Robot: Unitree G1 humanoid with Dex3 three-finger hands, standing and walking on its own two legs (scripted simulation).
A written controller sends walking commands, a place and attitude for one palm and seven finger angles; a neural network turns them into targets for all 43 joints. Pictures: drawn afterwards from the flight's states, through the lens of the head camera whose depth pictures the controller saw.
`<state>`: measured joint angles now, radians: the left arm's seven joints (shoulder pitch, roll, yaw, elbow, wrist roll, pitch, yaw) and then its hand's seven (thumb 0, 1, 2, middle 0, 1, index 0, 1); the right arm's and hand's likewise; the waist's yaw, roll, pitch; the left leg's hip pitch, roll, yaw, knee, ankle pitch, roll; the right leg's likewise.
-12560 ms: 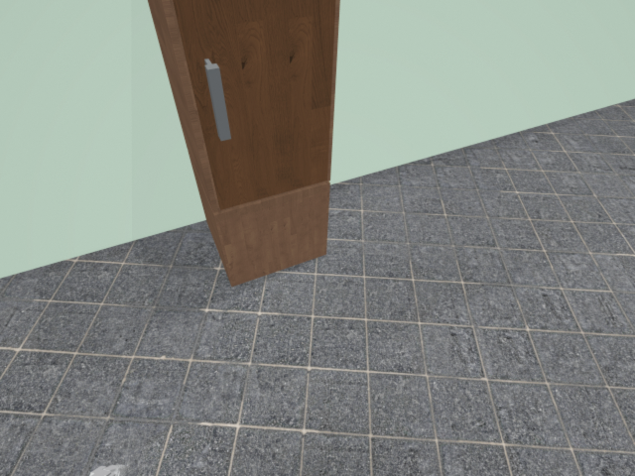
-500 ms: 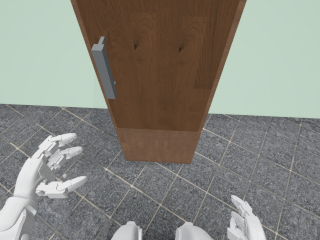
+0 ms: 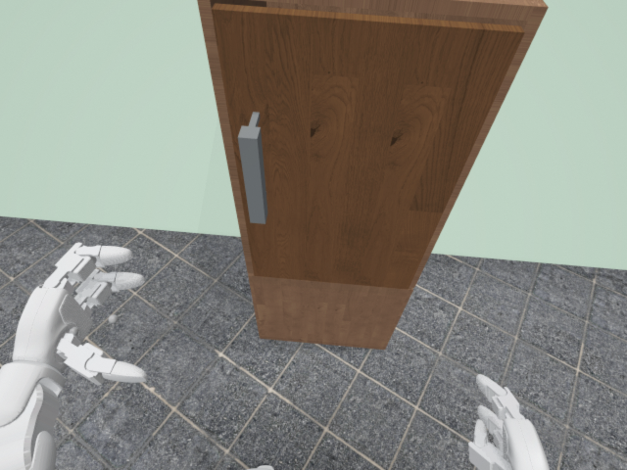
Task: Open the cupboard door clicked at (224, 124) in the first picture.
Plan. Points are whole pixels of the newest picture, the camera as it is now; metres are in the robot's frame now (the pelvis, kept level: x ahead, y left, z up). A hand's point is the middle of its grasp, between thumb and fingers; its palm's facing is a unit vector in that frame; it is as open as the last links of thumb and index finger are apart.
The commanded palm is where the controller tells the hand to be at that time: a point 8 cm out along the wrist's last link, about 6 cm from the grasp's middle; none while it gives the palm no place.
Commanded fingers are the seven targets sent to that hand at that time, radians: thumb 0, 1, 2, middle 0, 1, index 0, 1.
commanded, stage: raise the hand with hooked fingers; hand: left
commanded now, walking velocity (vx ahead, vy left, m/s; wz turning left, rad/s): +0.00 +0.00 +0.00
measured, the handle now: (257, 170) +0.54 +0.13 +0.06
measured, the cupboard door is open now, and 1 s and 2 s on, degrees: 0 0 0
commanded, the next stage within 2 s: move the hooked fingers beside the handle in 0.78 s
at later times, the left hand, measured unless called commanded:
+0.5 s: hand (85, 282) +0.30 +0.29 +0.08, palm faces -0.03 -1.00 -0.03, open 14.0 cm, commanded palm +0.27 +0.34 +0.09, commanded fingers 0.00 -0.50 0.30 -0.30 -1.20 -0.30 -1.20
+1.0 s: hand (103, 288) +0.30 +0.27 +0.08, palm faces +0.03 -1.00 -0.03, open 14.0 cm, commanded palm +0.28 +0.32 +0.08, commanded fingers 0.00 -0.50 0.30 -0.30 -1.20 -0.30 -1.20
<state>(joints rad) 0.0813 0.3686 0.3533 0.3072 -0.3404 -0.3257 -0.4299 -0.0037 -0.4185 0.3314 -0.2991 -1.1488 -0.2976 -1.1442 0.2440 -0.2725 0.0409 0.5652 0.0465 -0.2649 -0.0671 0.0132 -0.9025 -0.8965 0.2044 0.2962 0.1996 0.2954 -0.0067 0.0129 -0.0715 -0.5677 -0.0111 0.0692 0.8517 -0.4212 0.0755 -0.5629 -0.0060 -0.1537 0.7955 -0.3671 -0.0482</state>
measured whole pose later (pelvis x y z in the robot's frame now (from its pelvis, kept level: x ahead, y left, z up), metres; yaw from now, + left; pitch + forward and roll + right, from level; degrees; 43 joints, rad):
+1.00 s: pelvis +0.00 -0.01 +0.01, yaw +0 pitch +7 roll -1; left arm -0.14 0.44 0.44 0.57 -0.33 -0.27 -0.53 -0.01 -0.50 0.30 -0.31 -1.20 -0.30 -1.20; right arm 0.27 -0.28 0.07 0.59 0.04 -0.22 -0.08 0.01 -0.90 -0.90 0.21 0.30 0.20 0.30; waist 0.00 0.02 -0.05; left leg -0.52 -0.01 0.06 0.78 -0.38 0.06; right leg -0.52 0.01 -0.15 0.73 -0.33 -0.06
